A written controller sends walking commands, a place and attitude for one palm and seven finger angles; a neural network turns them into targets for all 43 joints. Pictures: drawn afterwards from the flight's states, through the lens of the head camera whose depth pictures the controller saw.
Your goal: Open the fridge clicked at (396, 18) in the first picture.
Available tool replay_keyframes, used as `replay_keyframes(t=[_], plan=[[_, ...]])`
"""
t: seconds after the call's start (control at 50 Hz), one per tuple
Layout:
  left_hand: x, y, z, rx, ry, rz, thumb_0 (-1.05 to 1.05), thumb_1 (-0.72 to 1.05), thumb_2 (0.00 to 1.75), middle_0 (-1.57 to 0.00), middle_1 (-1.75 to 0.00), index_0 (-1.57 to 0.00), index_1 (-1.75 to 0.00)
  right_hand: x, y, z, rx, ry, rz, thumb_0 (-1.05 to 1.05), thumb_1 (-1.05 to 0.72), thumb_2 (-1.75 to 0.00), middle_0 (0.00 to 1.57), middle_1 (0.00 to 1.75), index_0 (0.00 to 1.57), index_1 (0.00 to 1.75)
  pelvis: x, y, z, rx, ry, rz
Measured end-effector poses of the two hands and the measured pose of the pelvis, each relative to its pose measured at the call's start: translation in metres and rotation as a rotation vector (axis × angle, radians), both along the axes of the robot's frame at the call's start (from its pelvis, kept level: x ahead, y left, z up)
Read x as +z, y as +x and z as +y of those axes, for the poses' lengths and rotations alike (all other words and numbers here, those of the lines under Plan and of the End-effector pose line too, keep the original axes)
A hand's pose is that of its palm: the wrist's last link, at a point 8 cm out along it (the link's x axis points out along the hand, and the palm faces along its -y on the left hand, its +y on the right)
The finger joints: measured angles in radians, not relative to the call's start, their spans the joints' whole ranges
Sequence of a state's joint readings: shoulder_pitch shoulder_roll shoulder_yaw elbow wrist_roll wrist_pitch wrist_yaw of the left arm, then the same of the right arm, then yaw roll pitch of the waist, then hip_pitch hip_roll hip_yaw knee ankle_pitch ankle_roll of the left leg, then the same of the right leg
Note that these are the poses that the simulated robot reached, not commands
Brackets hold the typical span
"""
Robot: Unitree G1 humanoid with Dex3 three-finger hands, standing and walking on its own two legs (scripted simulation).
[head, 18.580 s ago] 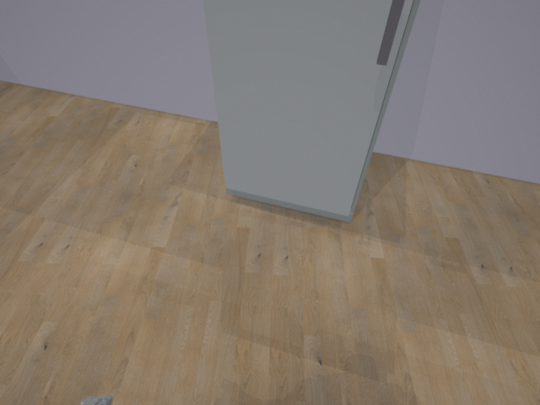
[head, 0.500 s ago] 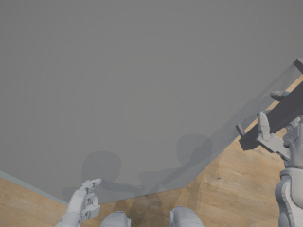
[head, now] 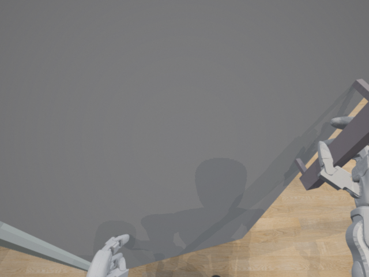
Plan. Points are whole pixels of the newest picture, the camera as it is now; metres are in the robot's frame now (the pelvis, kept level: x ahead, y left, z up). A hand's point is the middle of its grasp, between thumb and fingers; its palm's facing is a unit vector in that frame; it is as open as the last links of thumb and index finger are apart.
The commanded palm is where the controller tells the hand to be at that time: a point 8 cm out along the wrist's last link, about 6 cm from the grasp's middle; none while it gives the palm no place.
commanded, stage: stop walking and hold the door back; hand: right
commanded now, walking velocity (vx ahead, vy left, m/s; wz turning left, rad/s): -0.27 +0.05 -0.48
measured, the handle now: (330, 142) +0.32 -0.23 +0.16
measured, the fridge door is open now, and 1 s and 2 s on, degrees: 63 65 66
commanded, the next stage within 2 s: loosen the grip on the handle in 0.90 s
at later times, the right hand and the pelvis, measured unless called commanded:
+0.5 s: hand (346, 186) +0.24 -0.22 +0.16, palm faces +0.28 +0.94 -0.20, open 6.3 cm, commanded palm +0.22 -0.27 +0.15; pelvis -0.13 +0.00 +0.00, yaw -9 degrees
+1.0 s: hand (335, 167) +0.27 -0.22 +0.17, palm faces +0.27 +0.95 -0.17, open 6.3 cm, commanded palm +0.23 -0.27 +0.15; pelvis -0.13 +0.00 -0.02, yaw -6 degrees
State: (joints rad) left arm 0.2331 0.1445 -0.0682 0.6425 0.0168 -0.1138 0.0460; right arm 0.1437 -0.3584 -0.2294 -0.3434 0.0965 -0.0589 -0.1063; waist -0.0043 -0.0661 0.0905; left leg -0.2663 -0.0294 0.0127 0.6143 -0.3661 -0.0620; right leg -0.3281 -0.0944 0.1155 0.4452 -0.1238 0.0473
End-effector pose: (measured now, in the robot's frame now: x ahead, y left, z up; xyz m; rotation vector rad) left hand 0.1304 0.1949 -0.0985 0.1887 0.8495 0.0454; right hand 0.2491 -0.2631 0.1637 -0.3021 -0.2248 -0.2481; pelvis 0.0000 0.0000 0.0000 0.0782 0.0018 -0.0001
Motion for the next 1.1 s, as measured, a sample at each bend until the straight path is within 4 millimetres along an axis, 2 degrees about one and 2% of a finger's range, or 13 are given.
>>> replay_keyframes(t=[0.06,0.1,0.2,0.3,0.4,0.54,0.62,0.68,0.74,0.82,0.94,1.0,1.1], plan=[[-0.012,-0.007,0.017,-0.038,-0.016,-0.032,0.01,0.91,0.89,-0.20,-0.30,-0.34,-0.37,-0.001,-0.020,-0.002,-0.083,-0.051,-0.031,-0.19,-0.50,-0.79,0.46,1.40,0.25,1.32,-0.015,-0.016,0.020,0.007,-0.046,0.006],[-0.015,-0.014,0.032,-0.027,0.005,-0.016,0.01,0.91,0.89,-0.21,-0.30,-0.34,-0.37,0.000,-0.033,-0.002,-0.119,-0.063,-0.027,-0.19,-0.50,-0.79,0.46,1.40,0.26,1.33,-0.014,-0.028,0.024,-0.004,-0.041,-0.002],[-0.005,-0.030,0.064,0.008,0.104,-0.004,0.01,0.91,0.89,-0.20,-0.30,-0.30,-0.35,0.000,-0.056,-0.006,-0.131,-0.053,-0.042,-0.20,-0.49,-0.78,0.46,1.40,0.29,1.34,-0.009,-0.051,0.026,-0.058,-0.081,-0.027],[0.011,-0.038,0.077,-0.025,0.210,-0.032,0.01,0.91,0.90,-0.20,-0.30,-0.25,-0.33,-0.002,-0.058,-0.007,-0.097,0.025,-0.093,-0.16,-0.48,-0.78,0.46,1.40,0.35,1.36,-0.011,-0.076,0.019,-0.116,-0.079,-0.022],[0.020,-0.047,0.062,-0.028,0.241,-0.087,0.01,0.91,0.90,-0.20,-0.30,-0.22,-0.31,-0.002,-0.052,-0.006,-0.051,0.080,-0.111,-0.11,-0.51,-0.80,0.44,1.45,0.39,1.37,-0.016,-0.106,0.002,-0.131,-0.063,-0.032],[0.014,-0.086,0.005,-0.086,0.097,-0.014,0.01,0.91,0.90,-0.20,-0.30,-0.20,-0.31,0.008,-0.039,-0.006,0.004,0.073,0.010,-0.08,-0.56,-0.77,0.43,1.44,0.42,1.39,0.002,-0.131,-0.001,-0.162,-0.002,-0.033],[0.003,-0.111,-0.014,-0.114,0.043,0.054,0.01,0.91,0.89,-0.20,-0.30,-0.20,-0.30,0.010,-0.031,-0.004,0.012,0.086,0.038,-0.07,-0.58,-0.74,0.44,1.43,0.43,1.40,0.004,-0.139,0.003,-0.153,0.001,-0.023],[-0.004,-0.124,-0.015,-0.104,0.023,0.081,0.01,0.91,0.89,-0.21,-0.30,-0.20,-0.30,0.010,-0.026,-0.004,0.011,0.077,0.048,-0.08,-0.58,-0.74,0.45,1.42,0.44,1.40,0.003,-0.142,0.008,-0.141,-0.001,-0.015],[-0.011,-0.128,-0.002,-0.088,0.027,0.083,0.00,0.90,0.89,-0.21,-0.30,-0.21,-0.30,0.010,-0.021,-0.003,-0.001,0.066,0.047,-0.09,-0.57,-0.74,0.45,1.41,0.44,1.40,-0.003,-0.141,0.016,-0.125,-0.012,-0.010],[-0.024,-0.125,0.032,-0.035,0.058,0.066,0.01,0.90,0.89,-0.21,-0.30,-0.21,-0.30,0.010,-0.016,-0.002,-0.036,0.044,0.018,-0.10,-0.54,-0.75,0.46,1.41,0.42,1.40,-0.017,-0.140,0.023,-0.108,-0.029,-0.008],[-0.013,-0.128,0.077,0.054,0.190,0.069,0.01,0.91,0.89,-0.21,-0.30,-0.20,-0.30,0.008,-0.012,-0.001,-0.013,0.076,-0.003,-0.08,-0.54,-0.76,0.46,1.40,0.42,1.40,-0.017,-0.133,0.011,-0.123,-0.046,-0.036],[-0.005,-0.126,0.086,0.092,0.224,0.048,0.01,0.91,0.89,-0.20,-0.30,-0.20,-0.30,0.006,-0.011,-0.001,0.007,0.091,-0.022,-0.07,-0.56,-0.77,0.46,1.40,0.40,1.40,-0.018,-0.129,0.004,-0.105,-0.060,-0.044],[0.006,-0.127,0.081,0.053,0.166,-0.026,0.01,0.91,0.90,-0.20,-0.30,-0.20,-0.30,0.012,-0.002,-0.011,0.053,0.087,0.029,-0.08,-0.45,-0.74,0.46,1.40,0.41,1.39,-0.016,-0.129,0.006,-0.083,-0.077,0.010]])
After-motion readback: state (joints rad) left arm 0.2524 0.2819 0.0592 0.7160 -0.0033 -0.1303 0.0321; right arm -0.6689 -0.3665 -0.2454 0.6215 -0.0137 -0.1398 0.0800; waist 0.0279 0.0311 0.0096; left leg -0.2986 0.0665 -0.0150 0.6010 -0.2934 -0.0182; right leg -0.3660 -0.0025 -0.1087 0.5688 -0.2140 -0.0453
